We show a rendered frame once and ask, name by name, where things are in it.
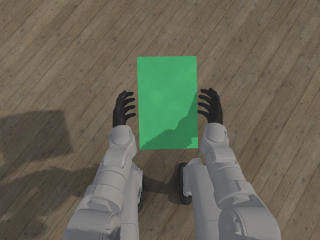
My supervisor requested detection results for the robot right thigh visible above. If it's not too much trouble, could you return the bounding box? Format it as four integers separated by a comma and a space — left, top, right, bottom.
183, 163, 222, 240

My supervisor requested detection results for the robot left forearm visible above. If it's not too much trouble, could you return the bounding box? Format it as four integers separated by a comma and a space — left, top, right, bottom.
62, 125, 137, 240

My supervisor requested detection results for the carton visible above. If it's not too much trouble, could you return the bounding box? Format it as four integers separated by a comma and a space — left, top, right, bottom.
137, 56, 198, 150

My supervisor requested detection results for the robot left shin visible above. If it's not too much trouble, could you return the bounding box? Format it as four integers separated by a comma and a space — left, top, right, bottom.
131, 162, 141, 204

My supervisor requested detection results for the right robot upper arm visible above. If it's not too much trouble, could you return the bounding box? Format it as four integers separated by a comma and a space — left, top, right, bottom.
218, 206, 281, 240

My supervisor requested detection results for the robot left hand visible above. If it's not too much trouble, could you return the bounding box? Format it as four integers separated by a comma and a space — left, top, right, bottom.
112, 90, 136, 128

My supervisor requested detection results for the robot right hand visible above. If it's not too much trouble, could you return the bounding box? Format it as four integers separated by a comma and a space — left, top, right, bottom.
197, 87, 223, 125

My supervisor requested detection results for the robot right forearm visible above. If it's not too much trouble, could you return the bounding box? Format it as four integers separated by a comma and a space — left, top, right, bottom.
199, 122, 281, 238

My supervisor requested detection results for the left robot upper arm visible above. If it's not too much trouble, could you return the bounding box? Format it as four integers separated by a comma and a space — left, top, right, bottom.
63, 208, 121, 240

